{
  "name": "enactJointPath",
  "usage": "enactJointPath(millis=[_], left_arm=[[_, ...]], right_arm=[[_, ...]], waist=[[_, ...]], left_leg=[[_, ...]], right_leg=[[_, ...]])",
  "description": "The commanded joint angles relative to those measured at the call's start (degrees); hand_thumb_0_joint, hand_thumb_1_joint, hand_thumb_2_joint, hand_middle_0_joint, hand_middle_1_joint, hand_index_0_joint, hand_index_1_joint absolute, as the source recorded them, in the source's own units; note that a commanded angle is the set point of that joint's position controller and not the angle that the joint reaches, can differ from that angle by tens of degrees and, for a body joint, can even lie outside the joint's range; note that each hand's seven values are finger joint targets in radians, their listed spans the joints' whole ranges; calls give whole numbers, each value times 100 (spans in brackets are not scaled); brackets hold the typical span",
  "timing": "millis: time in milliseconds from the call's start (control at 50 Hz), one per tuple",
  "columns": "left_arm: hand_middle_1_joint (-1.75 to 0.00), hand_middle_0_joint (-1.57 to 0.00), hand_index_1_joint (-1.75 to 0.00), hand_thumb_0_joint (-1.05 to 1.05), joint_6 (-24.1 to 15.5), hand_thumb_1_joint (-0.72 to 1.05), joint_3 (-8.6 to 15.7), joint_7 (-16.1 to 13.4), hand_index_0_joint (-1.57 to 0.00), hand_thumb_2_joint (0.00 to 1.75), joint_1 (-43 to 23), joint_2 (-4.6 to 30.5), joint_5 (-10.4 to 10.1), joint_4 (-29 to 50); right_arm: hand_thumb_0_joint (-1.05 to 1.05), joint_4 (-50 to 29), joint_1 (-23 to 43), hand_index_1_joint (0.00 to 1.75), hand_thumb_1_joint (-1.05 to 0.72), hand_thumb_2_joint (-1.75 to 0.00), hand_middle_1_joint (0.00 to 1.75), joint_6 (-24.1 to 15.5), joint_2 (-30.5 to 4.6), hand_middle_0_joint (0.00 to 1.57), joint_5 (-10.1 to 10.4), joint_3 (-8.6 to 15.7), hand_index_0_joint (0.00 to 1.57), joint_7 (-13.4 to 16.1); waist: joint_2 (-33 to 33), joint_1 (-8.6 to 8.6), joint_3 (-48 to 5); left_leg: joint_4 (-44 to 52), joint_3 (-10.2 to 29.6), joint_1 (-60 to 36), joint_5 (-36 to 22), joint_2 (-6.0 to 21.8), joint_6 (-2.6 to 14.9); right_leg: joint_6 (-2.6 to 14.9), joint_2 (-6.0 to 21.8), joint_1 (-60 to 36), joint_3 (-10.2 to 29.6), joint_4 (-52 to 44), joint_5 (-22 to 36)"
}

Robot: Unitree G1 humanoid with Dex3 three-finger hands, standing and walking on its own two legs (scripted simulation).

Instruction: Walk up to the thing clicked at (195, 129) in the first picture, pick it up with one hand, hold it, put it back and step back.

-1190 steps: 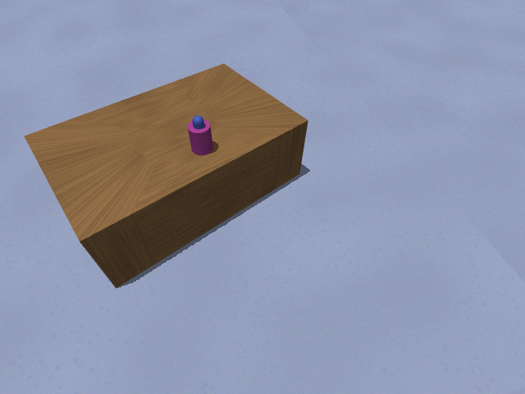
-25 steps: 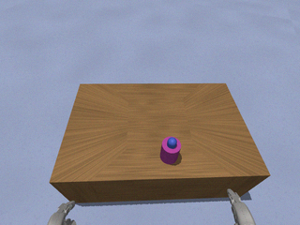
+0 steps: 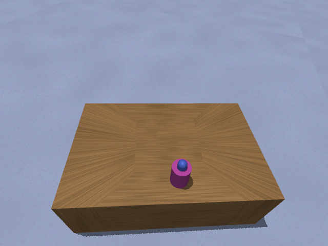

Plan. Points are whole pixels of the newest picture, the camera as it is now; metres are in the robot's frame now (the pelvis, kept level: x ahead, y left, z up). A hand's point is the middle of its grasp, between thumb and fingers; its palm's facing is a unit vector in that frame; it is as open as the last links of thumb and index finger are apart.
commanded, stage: home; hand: right
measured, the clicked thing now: (180, 171) +0.50 -0.11 -0.34
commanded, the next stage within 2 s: stand in 0.90 s
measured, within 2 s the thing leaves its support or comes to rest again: neither
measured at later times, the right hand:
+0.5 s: hand out of the picture +0.04 -0.24 -0.15, palm faces -0.03 +0.93 -0.37, open 17.4 cm
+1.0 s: hand out of the picture +0.07 -0.23 -0.15, palm faces -0.02 +0.93 -0.36, open 17.4 cm
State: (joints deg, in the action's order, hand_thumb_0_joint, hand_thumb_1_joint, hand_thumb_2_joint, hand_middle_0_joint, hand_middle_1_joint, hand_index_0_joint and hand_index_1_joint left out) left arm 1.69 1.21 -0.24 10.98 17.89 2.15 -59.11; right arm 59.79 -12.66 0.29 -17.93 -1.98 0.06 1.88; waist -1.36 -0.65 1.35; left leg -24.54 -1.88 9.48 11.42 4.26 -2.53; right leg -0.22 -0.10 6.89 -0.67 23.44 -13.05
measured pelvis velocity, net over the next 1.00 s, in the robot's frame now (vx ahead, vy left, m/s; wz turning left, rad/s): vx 0.01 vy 0.02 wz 0.00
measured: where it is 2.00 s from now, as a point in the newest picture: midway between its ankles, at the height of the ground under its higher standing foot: outside the picture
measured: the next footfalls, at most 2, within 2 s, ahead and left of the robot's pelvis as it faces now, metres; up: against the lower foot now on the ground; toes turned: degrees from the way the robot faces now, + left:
none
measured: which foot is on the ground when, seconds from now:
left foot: down 0.00-1.00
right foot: down 0.00-1.00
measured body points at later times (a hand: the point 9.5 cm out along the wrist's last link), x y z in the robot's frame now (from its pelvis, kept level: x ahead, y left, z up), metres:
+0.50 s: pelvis -0.01 +0.01 +0.00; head -0.01 +0.02 +0.45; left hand +0.05 +0.30 -0.14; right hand +0.05 -0.29 -0.13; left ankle +0.02 +0.15 -0.74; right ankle +0.00 -0.12 -0.74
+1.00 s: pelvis +0.01 +0.02 +0.00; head +0.01 +0.03 +0.45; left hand +0.07 +0.31 -0.14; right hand +0.07 -0.28 -0.12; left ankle +0.02 +0.15 -0.74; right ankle +0.00 -0.12 -0.74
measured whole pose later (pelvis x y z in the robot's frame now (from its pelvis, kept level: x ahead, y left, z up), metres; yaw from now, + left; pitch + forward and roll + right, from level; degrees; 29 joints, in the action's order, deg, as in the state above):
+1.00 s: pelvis +0.01 +0.02 +0.00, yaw +0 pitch -2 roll +0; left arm 0.5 0.4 0.0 7.9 19.3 1.3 -65.1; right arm 65.4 -7.2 -0.2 -18.8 -1.0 -0.3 0.8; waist -1.1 -0.4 2.2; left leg -20.4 -2.5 8.4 9.8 2.4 -1.0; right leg -1.8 1.7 5.4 -0.3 18.6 -10.9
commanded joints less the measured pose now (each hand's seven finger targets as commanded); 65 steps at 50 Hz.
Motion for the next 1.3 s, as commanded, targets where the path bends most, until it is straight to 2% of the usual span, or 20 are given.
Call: enactJointPath(millis=[0,80,220,280,440,480,520,540,600,640,740,820,860,920,980,1020,1040,1080,1180,1280], left_arm=[[-30,-20,-30,0,-168,90,190,-83,-20,90,-254,1131,-14,195],[-30,-20,-30,0,-161,90,183,-83,-20,90,-335,1140,-37,77],[-30,-20,-30,0,-176,90,145,-71,-20,90,-355,1170,-44,-95],[-30,-20,-30,0,-180,90,129,-61,-20,90,-398,1156,-57,-128],[-30,-20,-30,0,-226,90,109,-75,-20,90,-472,1218,-72,-206],[-30,-20,-30,0,-217,90,96,-68,-20,90,-439,1196,-89,-227],[-30,-20,-30,0,-220,90,95,-70,-20,90,-378,1215,-76,-263],[-30,-20,-30,0,-207,90,103,-65,-20,90,-465,1235,-84,-283],[-30,-20,-30,0,-205,90,91,-70,-20,90,-434,1230,-78,-294],[-30,-20,-30,0,-202,90,76,-52,-20,90,-391,1196,-81,-316],[-30,-20,-30,0,-216,90,85,-51,-20,90,-424,1234,-75,-312],[-30,-20,-30,0,-255,90,84,-67,-20,90,-510,1248,-93,-275],[-30,-20,-30,0,-261,90,83,-68,-20,90,-532,1273,-100,-266],[-30,-20,-30,0,-246,90,93,-68,-20,90,-538,1283,-98,-301],[-30,-20,-30,0,-245,90,90,-62,-20,90,-482,1270,-104,-313],[-30,-20,-30,0,-250,90,98,-70,-20,90,-528,1289,-102,-291],[-30,-20,-30,0,-249,90,94,-69,-20,90,-552,1268,-107,-269],[-30,-20,-30,0,-247,90,94,-71,-20,90,-510,1267,-112,-283],[-30,-20,-30,0,-237,90,95,-63,-20,90,-509,1255,-118,-313],[-30,-20,-30,0,-261,90,110,-63,-20,90,-577,1290,-108,-290]], right_arm=[[0,-220,293,5,55,-5,5,-133,-1182,5,32,211,5,53],[0,-127,345,5,56,-4,5,-141,-1210,5,33,189,5,61],[0,41,373,5,55,-5,5,-121,-1197,5,47,154,5,36],[0,99,364,5,54,-6,5,-116,-1206,5,49,144,5,25],[0,174,418,5,55,-5,5,-133,-1209,5,77,137,5,3],[0,184,461,5,54,-6,5,-149,-1245,5,83,133,5,0],[0,162,616,5,54,-6,5,-149,-1305,5,87,154,5,1],[0,185,524,5,54,-6,5,-140,-1258,5,89,139,5,3],[0,181,599,5,56,-5,5,-145,-1302,5,96,162,5,0],[0,213,617,5,54,-6,5,-143,-1325,5,100,157,5,-16],[0,202,670,5,54,-6,5,-146,-1328,5,104,169,5,-26],[0,209,693,5,55,-5,5,-171,-1324,5,114,175,5,-38],[0,211,713,5,56,-4,5,-175,-1340,5,108,178,5,-41],[0,238,747,5,55,-5,5,-154,-1345,5,113,185,5,-39],[0,232,794,5,56,-5,5,-173,-1339,5,119,179,5,-45],[0,244,760,21,40,-21,21,-185,-1339,20,123,182,20,-43],[0,246,750,29,32,-29,29,-191,-1346,20,121,176,20,-40],[0,246,767,30,16,-45,30,-207,-1351,20,130,175,20,-36],[0,240,878,30,-24,-85,30,-182,-1407,20,126,192,20,-43],[0,209,885,30,-64,-90,30,-173,-1405,20,126,209,20,-56]], waist=[[146,61,133],[161,56,20],[125,44,155],[224,33,156],[136,16,18],[278,36,-55],[239,92,-84],[179,29,15],[193,48,-48],[261,71,85],[242,57,1],[177,23,-240],[142,25,-245],[128,32,-178],[136,53,-201],[134,36,-317],[176,41,-347],[211,51,-416],[196,79,-259],[124,47,-243]], left_leg=[[599,367,52,173,261,232],[665,418,35,-30,317,243],[654,400,-8,188,263,229],[720,439,71,334,298,247],[683,416,-102,-170,319,271],[771,449,-47,-261,345,273],[765,454,-105,-193,326,278],[820,456,-18,-40,315,265],[819,487,-119,-158,346,278],[890,499,-44,186,318,270],[920,542,-23,214,337,285],[730,464,-291,-633,375,329],[738,443,-283,-726,360,323],[818,471,-205,-415,344,309],[820,472,-313,-662,363,298],[757,454,-409,-1030,399,318],[737,431,-404,-1219,403,323],[718,425,-492,-1491,417,324],[798,454,-413,-1040,384,299],[792,452,-372,-942,370,317]], right_leg=[[33,461,313,570,-735,37],[63,507,142,567,-680,330],[33,512,403,580,-876,-132],[31,504,367,558,-826,-77],[48,600,181,564,-838,284],[44,603,17,528,-766,600],[23,592,81,492,-793,510],[27,581,102,487,-785,368],[50,613,97,485,-784,440],[28,577,241,462,-807,212],[36,603,195,469,-786,281],[57,713,12,521,-781,875],[42,715,-26,511,-787,892],[37,688,-9,474,-805,673],[42,710,10,485,-792,870],[44,738,-98,483,-753,1114],[50,743,-161,466,-723,1239],[37,743,-223,445,-688,1386],[17,730,-112,424,-789,991],[28,754,-109,440,-869,961]])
